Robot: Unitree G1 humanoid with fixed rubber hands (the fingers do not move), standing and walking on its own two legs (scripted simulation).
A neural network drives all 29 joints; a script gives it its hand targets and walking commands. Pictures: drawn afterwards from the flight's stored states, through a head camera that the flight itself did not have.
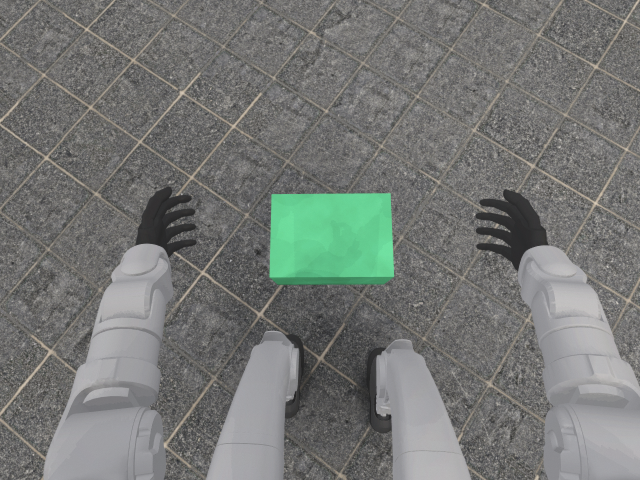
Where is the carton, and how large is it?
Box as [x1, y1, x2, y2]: [269, 193, 393, 284]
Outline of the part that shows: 390,193 272,194 269,276 278,284 369,284 384,283 393,276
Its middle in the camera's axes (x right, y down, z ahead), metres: +0.03 +0.00 +1.01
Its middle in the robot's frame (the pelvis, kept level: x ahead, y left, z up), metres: +0.48 +0.02 -0.59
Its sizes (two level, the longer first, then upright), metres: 0.290 0.204 0.168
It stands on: the floor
